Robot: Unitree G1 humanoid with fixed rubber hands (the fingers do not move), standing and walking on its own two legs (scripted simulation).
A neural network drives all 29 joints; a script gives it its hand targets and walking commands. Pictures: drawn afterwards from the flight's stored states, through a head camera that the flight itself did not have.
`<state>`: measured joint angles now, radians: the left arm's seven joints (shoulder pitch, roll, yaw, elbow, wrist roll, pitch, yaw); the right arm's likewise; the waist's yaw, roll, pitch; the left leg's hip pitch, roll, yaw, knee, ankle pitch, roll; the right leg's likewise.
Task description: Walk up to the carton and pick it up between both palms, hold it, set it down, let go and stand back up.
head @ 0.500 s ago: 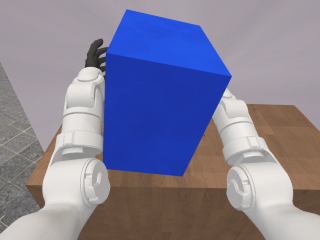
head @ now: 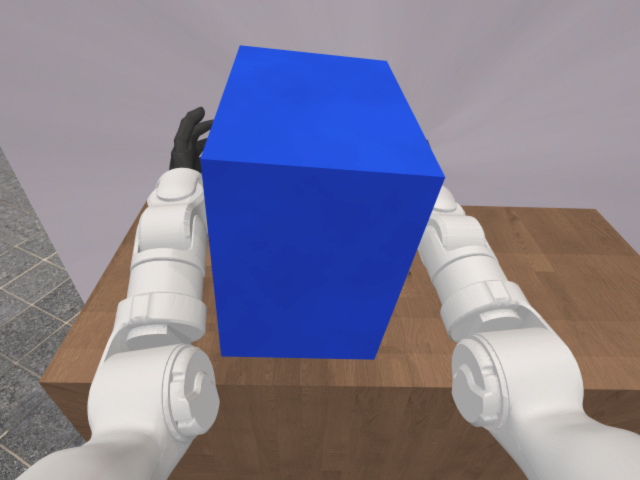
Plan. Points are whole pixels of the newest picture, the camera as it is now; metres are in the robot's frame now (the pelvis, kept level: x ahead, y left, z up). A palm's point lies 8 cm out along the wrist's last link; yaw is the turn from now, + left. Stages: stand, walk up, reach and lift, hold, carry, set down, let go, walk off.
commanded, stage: set down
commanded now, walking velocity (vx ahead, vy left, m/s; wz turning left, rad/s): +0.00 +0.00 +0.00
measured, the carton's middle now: (307, 202) +0.41 +0.02 +0.20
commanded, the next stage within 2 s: none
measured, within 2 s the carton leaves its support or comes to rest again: neither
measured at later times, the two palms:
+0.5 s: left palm (203, 195) +0.42 +0.15 +0.20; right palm (422, 212) +0.41 -0.13 +0.18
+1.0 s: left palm (218, 202) +0.44 +0.14 +0.18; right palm (424, 218) +0.43 -0.14 +0.16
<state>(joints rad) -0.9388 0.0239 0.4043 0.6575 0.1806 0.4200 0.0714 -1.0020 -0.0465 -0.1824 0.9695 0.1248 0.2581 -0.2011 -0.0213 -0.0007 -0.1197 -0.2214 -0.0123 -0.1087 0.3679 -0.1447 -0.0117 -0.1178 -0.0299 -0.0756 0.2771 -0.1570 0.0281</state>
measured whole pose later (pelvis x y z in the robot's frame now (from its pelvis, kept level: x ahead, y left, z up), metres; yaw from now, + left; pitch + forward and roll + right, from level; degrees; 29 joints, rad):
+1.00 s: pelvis +0.02 -0.01 +0.00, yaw +0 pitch +2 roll -1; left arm -0.93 0.02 0.40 0.91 0.18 0.21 0.08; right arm -0.94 -0.04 -0.21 1.06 -0.01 0.15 -0.18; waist -0.02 -0.01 -0.10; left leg -0.22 -0.01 -0.11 0.34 -0.15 -0.02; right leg -0.13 -0.03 -0.08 0.28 -0.18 0.03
